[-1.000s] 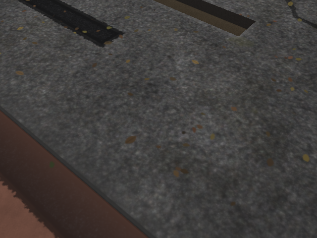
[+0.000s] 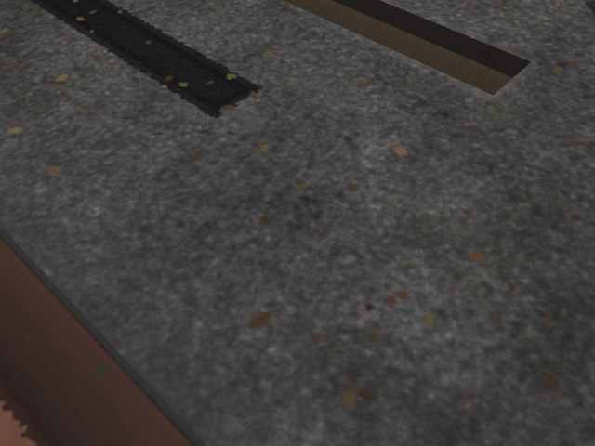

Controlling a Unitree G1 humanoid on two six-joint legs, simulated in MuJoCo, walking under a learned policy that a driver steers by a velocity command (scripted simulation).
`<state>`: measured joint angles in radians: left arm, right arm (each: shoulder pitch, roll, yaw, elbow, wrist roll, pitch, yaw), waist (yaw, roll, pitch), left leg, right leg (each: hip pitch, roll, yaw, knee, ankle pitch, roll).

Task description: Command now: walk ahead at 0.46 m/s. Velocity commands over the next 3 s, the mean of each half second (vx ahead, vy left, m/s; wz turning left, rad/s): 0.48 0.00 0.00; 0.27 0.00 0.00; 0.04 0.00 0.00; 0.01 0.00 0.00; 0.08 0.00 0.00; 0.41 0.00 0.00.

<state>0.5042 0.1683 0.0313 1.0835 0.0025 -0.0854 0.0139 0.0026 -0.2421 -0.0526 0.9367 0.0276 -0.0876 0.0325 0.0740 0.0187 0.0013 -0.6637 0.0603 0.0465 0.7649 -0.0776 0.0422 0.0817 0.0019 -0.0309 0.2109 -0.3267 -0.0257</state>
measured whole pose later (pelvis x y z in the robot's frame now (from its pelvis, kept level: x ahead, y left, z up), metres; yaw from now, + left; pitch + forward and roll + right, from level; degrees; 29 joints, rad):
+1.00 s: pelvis +0.49 -0.02 +0.00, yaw +0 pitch +1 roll -1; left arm 0.15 0.21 0.03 0.97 0.03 -0.06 -0.01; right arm 0.16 -0.24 -0.05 0.99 0.00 0.00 -0.04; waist 0.00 0.04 0.03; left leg -0.46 0.08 -0.04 0.75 -0.31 -0.02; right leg -0.31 0.05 -0.08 0.39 -0.10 -0.07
